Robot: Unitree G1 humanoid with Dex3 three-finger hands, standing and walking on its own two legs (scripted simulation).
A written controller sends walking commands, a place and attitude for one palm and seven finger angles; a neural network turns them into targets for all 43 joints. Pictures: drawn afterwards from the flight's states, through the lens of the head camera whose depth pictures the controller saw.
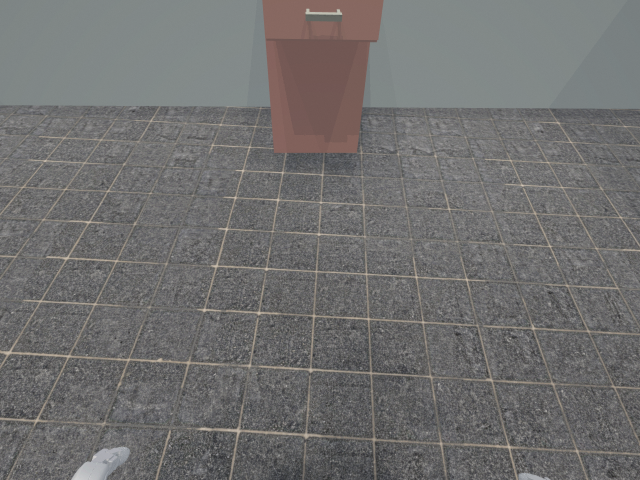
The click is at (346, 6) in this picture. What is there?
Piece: drawer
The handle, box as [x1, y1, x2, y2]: [306, 9, 341, 21]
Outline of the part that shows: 306,9 306,20 341,21 341,13 339,12 339,9 337,9 336,12 309,12 308,9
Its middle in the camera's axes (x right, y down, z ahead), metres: +0.01 -0.72 +1.24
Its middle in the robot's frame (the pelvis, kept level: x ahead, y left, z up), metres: +1.42 +0.06 +0.02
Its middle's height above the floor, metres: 0.78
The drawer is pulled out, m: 0.30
